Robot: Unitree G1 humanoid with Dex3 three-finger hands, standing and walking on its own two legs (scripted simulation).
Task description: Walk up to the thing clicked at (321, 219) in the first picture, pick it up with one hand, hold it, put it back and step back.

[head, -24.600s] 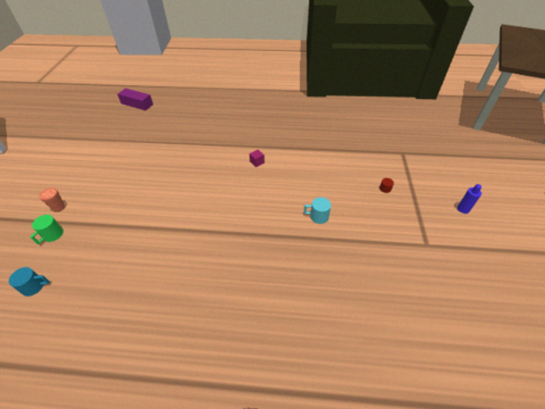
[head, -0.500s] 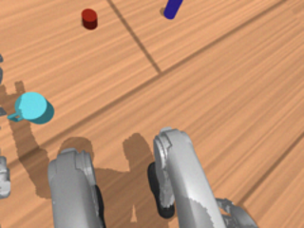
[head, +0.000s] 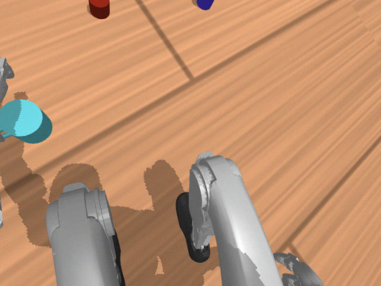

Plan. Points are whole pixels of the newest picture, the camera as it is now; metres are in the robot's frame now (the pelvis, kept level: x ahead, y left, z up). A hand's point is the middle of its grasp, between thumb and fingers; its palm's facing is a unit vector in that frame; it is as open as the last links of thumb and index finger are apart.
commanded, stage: home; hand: left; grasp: from above
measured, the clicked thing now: (20, 125) +0.49 +0.30 -0.30
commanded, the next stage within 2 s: none
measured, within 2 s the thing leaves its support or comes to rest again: neither
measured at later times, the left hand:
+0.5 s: hand out of the picture +0.42 +0.29 -0.02, palm faces -0.38 -0.43 -0.82, open 9.6 cm
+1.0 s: hand out of the picture +0.27 +0.22 +0.19, palm faces +0.02 -0.92 -0.39, open 7.4 cm
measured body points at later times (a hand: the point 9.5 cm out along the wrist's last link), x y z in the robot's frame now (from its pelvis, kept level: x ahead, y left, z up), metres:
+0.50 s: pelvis +0.02 +0.00 +0.10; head +0.22 +0.04 +0.50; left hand +0.44 +0.31 +0.03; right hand +0.11 -0.27 -0.03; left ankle +0.08 +0.12 -0.31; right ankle +0.12 -0.13 -0.31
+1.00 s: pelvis +0.04 +0.00 +0.28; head +0.14 +0.04 +0.72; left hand +0.27 +0.27 +0.21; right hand +0.26 -0.21 +0.20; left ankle +0.08 +0.12 -0.31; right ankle +0.12 -0.13 -0.31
